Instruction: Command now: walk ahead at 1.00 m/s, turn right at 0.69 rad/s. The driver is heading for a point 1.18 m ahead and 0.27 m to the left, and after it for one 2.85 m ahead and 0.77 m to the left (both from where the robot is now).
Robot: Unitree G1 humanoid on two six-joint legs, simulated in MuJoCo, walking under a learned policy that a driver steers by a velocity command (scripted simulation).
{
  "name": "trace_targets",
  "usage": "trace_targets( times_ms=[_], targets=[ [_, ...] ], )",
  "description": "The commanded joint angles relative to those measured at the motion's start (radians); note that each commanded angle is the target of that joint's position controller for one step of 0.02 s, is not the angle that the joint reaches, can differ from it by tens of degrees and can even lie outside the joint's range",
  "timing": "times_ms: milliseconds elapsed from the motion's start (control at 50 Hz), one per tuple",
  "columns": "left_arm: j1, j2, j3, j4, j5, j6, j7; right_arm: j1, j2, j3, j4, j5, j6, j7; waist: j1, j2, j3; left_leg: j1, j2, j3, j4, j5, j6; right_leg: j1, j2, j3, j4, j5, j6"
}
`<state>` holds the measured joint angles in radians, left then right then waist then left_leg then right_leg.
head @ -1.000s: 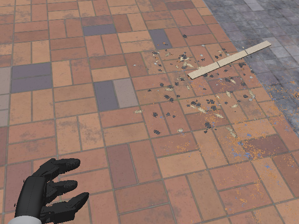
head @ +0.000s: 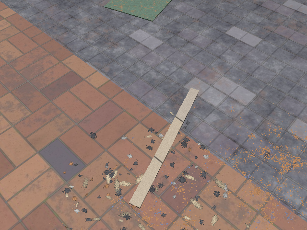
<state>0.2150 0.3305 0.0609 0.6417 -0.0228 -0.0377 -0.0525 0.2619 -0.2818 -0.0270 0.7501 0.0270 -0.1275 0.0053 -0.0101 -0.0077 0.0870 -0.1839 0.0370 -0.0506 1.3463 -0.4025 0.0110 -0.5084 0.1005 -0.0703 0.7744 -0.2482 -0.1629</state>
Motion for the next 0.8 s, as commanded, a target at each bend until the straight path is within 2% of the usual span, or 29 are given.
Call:
trace_targets(
  times_ms=[20,40,80,120,180,200,240,280,300,340,360,380,400,420,440,460,480,500,520,540,580,640,680,720,760,780,800],
  targets=[
    [0.114,0.143,0.041,-0.04,0.029,-0.05,0.007,-0.049,-0.143,-0.02,-0.132,-0.008,-0.045,-0.015,0.019,0.098,-0.132,-0.53,0.06,-0.083,-0.005,0.098,0.023,0.478,-0.312,0.718,-0.529,-0.221,-0.17],
    [0.066,0.114,0.028,-0.048,0.045,-0.055,0.011,0.003,-0.142,-0.023,-0.111,-0.013,-0.023,-0.011,-0.025,0.049,-0.109,-0.455,0.09,-0.09,-0.043,0.118,0.012,0.356,-0.271,0.629,-0.53,-0.16,-0.165],
    [0.056,0.062,0.01,-0.023,0.026,-0.057,0.02,0.002,-0.122,-0.023,-0.103,-0.022,0.011,-0.011,-0.041,0.01,-0.045,-0.423,0.124,-0.057,-0.15,0.121,-0.019,0.218,-0.226,0.482,-0.566,-0.072,-0.151],
    [0.099,0.057,0.006,0.004,0.019,-0.066,0.038,-0.114,-0.083,-0.006,-0.15,-0.039,0.018,-0.013,0.0,0.005,0.02,-0.462,0.126,-0.017,-0.301,0.263,-0.052,0.159,-0.186,0.371,-0.6,0.055,-0.141],
    [0.14,0.06,0.006,0.031,0.01,-0.068,0.057,-0.257,-0.034,0.015,-0.183,-0.046,-0.002,0.008,0.068,0.004,0.029,-0.351,0.075,0.044,-0.604,0.62,-0.064,0.119,-0.131,0.238,-0.61,0.127,-0.094],
    [0.169,0.073,0.01,0.045,0.005,-0.072,0.055,-0.289,-0.028,0.017,-0.189,-0.038,-0.008,0.014,0.093,0.001,0.029,-0.299,0.052,0.06,-0.678,0.69,-0.062,0.121,-0.145,0.237,-0.637,0.108,-0.09],
    [0.208,0.096,0.015,0.077,-0.006,-0.075,0.05,-0.328,-0.055,0.007,-0.199,-0.009,-0.01,0.024,0.118,-0.026,0.043,-0.325,0.04,0.059,-0.795,0.721,-0.04,0.264,-0.193,0.227,-0.662,0.115,-0.076],
    [0.235,0.095,0.014,0.114,-0.001,-0.064,0.05,-0.363,-0.074,0.0,-0.209,0.006,-0.01,0.038,0.122,-0.037,0.062,-0.423,0.034,0.063,-0.869,0.673,0.003,0.467,-0.246,0.192,-0.651,0.227,-0.051],
    [0.233,0.099,0.014,0.126,0.008,-0.055,0.051,-0.354,-0.081,-0.005,-0.211,0.01,-0.011,0.047,0.107,-0.047,0.051,-0.44,0.018,0.074,-0.878,0.627,0.026,0.554,-0.27,0.174,-0.622,0.362,-0.034],
    [0.198,0.134,0.021,0.13,0.049,-0.039,0.053,-0.241,-0.134,-0.033,-0.198,0.02,-0.001,0.051,0.026,-0.098,-0.063,-0.352,-0.067,0.128,-0.814,0.472,0.072,0.701,-0.29,0.126,-0.469,0.885,0.003],
    [0.17,0.152,0.025,0.126,0.074,-0.028,0.055,-0.107,-0.171,-0.053,-0.174,0.029,0.013,0.045,-0.053,-0.141,-0.151,-0.24,-0.099,0.146,-0.758,0.392,0.099,0.735,-0.295,0.104,-0.305,1.151,0.017],
    [0.1,0.166,0.027,0.11,0.081,-0.017,0.06,0.111,-0.2,-0.07,-0.123,0.028,0.029,0.035,-0.172,-0.136,-0.24,-0.011,-0.1,0.145,-0.755,0.395,0.122,0.647,-0.28,0.061,-0.042,1.262,0.043],
    [0.064,0.135,0.016,0.082,0.089,-0.02,0.072,0.332,-0.247,-0.078,-0.065,0.019,0.05,0.023,-0.251,-0.006,-0.35,0.339,-0.018,-0.021,-0.671,0.27,0.144,0.365,-0.231,0.058,0.353,0.964,0.068],
    [0.277,-0.045,-0.029,0.067,0.035,-0.052,0.041,0.301,-0.293,-0.088,-0.053,0.006,0.033,0.039,-0.058,0.478,-0.445,0.673,0.219,-0.678,-0.897,-0.139,0.398,-0.117,0.015,0.131,0.765,-0.128,0.166],
    [0.214,0.061,-0.029,0.055,0.004,-0.093,0.028,0.267,-0.184,-0.074,-0.069,-0.01,0.034,0.035,-0.106,0.304,-0.448,0.679,0.229,-0.92,-1.11,-0.406,0.358,-0.226,-0.022,0.239,0.755,-0.132,0.116],
    [0.062,0.102,-0.021,0.014,-0.023,-0.113,0.021,0.226,-0.147,-0.065,-0.087,-0.029,0.03,0.031,-0.113,0.172,-0.296,0.547,0.214,-0.792,-1.103,-0.318,0.304,-0.247,-0.074,0.254,0.697,-0.098,0.084],
    [-0.047,0.082,-0.032,-0.02,-0.003,-0.127,0.026,0.187,-0.15,-0.065,-0.084,-0.035,0.023,0.042,-0.083,-0.031,-0.179,0.358,0.168,-0.699,-1.125,-0.144,0.279,-0.202,-0.097,0.237,0.583,-0.078,0.068],
    [-0.078,0.071,-0.029,-0.025,0.023,-0.131,0.034,0.145,-0.139,-0.061,-0.085,-0.034,0.013,0.046,-0.043,-0.063,-0.142,0.26,0.128,-0.614,-1.118,-0.011,0.286,-0.169,-0.119,0.237,0.485,-0.067,0.07],
    [-0.057,0.06,-0.028,-0.021,0.034,-0.126,0.034,0.11,-0.125,-0.054,-0.092,-0.035,0.013,0.044,0.001,-0.037,-0.113,0.181,0.077,-0.54,-1.13,0.08,0.287,-0.123,-0.136,0.243,0.429,-0.053,0.08],
    [-0.049,0.06,-0.026,-0.017,0.042,-0.119,0.037,0.096,-0.113,-0.051,-0.094,-0.021,0.017,0.042,0.02,-0.009,-0.086,0.134,0.045,-0.493,-1.14,0.142,0.292,-0.11,-0.141,0.233,0.377,-0.047,0.098],
    [-0.059,0.054,-0.025,-0.026,0.05,-0.109,0.043,0.112,-0.104,-0.048,-0.084,0.005,0.021,0.03,0.035,-0.002,-0.035,0.056,0.038,-0.459,-1.157,0.199,0.304,-0.132,-0.154,0.214,0.271,-0.053,0.144],
    [-0.245,0.019,-0.038,-0.097,0.052,-0.112,0.046,0.145,-0.121,-0.052,-0.067,0.007,0.028,0.0,-0.023,0.018,0.05,-0.118,-0.012,-0.385,-1.199,0.256,0.28,-0.089,-0.126,0.161,0.002,0.162,0.198],
    [-0.329,-0.015,-0.043,-0.13,0.053,-0.119,0.04,0.173,-0.125,-0.056,-0.046,0.007,0.036,-0.009,-0.064,0.049,0.047,-0.219,-0.046,-0.348,-1.192,0.269,0.23,0.047,-0.084,0.134,-0.142,0.357,0.209],
    [-0.356,0.001,-0.028,-0.149,0.037,-0.124,0.039,0.207,-0.127,-0.061,-0.022,0.018,0.039,-0.009,-0.082,0.065,0.015,-0.224,-0.044,-0.376,-1.175,0.256,0.195,0.173,-0.052,0.143,-0.226,0.449,0.212],
    [-0.381,0.032,-0.009,-0.168,0.011,-0.126,0.044,0.221,-0.112,-0.061,-0.001,0.027,0.043,-0.014,-0.081,0.089,0.002,-0.11,-0.031,-0.412,-1.117,0.278,0.172,0.192,-0.055,0.18,-0.301,0.422,0.213],
    [-0.387,0.051,0.001,-0.175,0.001,-0.129,0.046,0.223,-0.107,-0.063,0.006,0.028,0.048,-0.019,-0.073,0.096,-0.001,-0.042,-0.019,-0.427,-1.074,0.338,0.161,0.19,-0.057,0.189,-0.334,0.385,0.208],
    [-0.355,0.082,0.017,-0.174,-0.007,-0.132,0.051,0.215,-0.115,-0.069,0.008,0.024,0.055,-0.022,-0.046,0.108,-0.028,0.02,-0.013,-0.432,-1.001,0.49,0.147,0.223,-0.049,0.183,-0.347,0.327,0.197]
  ],
)
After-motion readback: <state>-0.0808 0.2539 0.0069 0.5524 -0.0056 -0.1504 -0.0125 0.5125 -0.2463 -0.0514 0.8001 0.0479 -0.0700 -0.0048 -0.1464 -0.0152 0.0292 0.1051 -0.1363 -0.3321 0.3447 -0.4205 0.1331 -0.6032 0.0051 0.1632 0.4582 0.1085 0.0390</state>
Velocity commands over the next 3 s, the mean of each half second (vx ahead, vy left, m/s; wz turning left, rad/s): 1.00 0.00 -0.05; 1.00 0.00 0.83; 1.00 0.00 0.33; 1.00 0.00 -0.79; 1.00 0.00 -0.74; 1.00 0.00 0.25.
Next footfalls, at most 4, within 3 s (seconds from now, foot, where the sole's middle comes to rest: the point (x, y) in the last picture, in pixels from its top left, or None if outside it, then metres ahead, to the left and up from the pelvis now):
0.38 left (131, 194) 0.60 0.13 -0.74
0.84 right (156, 113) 1.06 0.01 -0.74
1.32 left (74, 87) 1.25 0.48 -0.74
1.78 right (69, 38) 1.72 0.59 -0.74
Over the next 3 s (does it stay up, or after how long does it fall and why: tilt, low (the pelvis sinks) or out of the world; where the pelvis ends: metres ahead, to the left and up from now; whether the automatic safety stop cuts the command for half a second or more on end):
stays up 2.53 0.61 0.03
